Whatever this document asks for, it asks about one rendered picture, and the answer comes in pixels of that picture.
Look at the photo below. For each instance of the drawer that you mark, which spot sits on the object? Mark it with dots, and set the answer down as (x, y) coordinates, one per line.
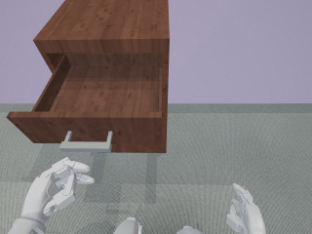
(92, 94)

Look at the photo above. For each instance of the robot left hand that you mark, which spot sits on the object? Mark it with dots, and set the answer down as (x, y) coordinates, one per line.
(38, 204)

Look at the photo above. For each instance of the robot left shin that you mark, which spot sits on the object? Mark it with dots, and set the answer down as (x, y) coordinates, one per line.
(131, 218)

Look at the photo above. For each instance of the cabinet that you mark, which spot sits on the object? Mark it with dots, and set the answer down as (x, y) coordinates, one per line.
(111, 27)

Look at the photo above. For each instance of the robot right hand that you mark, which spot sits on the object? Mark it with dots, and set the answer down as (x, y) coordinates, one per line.
(249, 219)

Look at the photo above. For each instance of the handle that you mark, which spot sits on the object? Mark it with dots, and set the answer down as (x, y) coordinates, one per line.
(86, 146)

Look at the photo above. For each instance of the left robot thigh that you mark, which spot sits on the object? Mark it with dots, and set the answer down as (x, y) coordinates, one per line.
(129, 227)

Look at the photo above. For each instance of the robot left forearm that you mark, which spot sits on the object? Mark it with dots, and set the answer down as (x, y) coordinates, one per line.
(27, 225)

